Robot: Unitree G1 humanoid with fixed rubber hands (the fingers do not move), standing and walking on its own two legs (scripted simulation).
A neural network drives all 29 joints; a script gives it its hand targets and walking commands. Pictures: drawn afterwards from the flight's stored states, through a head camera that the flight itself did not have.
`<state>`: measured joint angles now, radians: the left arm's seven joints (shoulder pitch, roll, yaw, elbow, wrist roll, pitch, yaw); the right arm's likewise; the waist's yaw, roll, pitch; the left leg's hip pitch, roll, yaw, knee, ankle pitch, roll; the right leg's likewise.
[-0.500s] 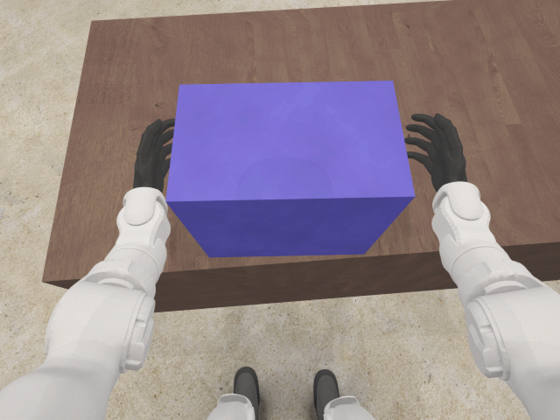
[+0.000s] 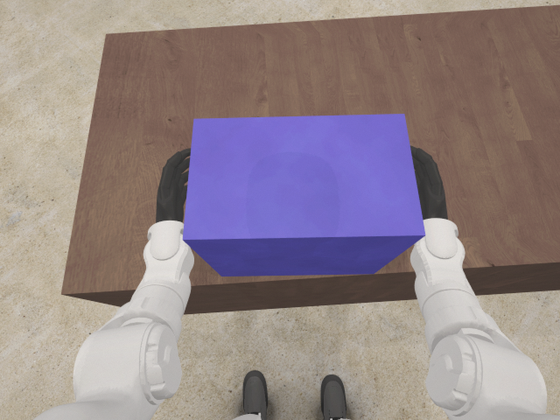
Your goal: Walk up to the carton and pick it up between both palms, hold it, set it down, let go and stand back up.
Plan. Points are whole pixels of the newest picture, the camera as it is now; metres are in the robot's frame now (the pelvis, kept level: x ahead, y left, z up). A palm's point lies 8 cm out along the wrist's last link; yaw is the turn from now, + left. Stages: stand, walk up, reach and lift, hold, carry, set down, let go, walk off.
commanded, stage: reach and lift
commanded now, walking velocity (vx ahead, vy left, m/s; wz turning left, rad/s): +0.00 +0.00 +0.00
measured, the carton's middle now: (297, 208) +0.42 -0.03 -0.08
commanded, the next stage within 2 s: none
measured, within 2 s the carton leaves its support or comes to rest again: leaves its support in 1.66 s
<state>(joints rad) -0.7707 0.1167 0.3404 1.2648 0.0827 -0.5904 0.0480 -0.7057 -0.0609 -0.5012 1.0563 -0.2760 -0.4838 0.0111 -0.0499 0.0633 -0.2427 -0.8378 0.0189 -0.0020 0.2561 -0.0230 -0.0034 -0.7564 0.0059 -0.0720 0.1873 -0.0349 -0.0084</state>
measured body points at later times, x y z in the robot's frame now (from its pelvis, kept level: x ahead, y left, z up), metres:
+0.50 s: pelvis +0.01 +0.00 +0.00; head +0.18 +0.00 +0.42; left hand +0.43 +0.16 -0.04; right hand +0.41 -0.21 -0.04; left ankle +0.01 +0.11 -0.73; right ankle -0.02 -0.12 -0.73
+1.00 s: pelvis +0.01 +0.00 +0.00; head +0.18 -0.01 +0.42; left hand +0.43 +0.16 -0.04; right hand +0.41 -0.21 -0.04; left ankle +0.01 +0.11 -0.73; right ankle -0.02 -0.12 -0.73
